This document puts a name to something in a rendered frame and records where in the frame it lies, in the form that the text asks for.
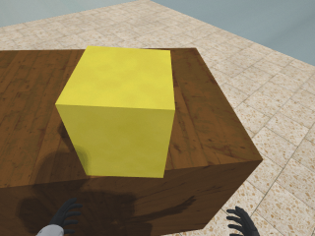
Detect left robot forearm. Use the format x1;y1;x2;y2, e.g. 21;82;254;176
35;224;64;236

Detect pedestal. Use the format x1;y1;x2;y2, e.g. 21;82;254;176
0;47;264;236

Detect left robot hand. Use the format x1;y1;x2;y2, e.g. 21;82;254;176
48;198;83;235

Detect right robot hand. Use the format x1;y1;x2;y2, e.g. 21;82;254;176
226;206;260;236

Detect carton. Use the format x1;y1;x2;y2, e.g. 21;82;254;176
55;45;175;178

